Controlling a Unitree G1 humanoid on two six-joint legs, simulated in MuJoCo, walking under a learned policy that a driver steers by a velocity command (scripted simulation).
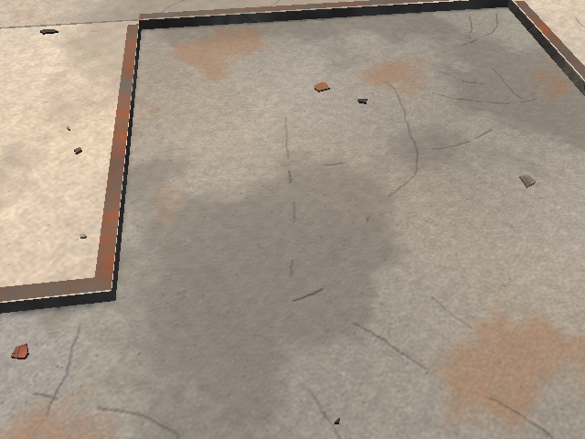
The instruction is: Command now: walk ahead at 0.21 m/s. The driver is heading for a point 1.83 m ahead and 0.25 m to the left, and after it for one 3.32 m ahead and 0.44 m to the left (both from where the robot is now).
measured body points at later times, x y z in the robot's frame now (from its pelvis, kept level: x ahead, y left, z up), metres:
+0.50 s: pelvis +0.18 -0.07 +0.00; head +0.19 -0.08 +0.45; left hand +0.08 +0.14 -0.14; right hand +0.27 -0.30 -0.15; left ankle +0.25 +0.06 -0.67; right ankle +0.08 -0.13 -0.74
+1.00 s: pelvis +0.46 -0.04 +0.00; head +0.48 -0.03 +0.45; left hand +0.57 +0.19 -0.14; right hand +0.40 -0.27 -0.14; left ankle +0.43 +0.00 -0.74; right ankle +0.56 -0.20 -0.67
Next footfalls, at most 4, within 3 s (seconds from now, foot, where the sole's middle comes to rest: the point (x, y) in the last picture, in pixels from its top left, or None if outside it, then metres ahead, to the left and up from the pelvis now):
0.22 right None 0.12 -0.13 -0.78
0.70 left None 0.47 0.01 -0.78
1.26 right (360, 342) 0.79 -0.15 -0.78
1.80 left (278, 269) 1.03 0.06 -0.78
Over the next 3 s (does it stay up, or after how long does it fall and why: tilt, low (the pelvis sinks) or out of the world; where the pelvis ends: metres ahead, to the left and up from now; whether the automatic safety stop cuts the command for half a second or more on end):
stays up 1.49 0.25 -0.01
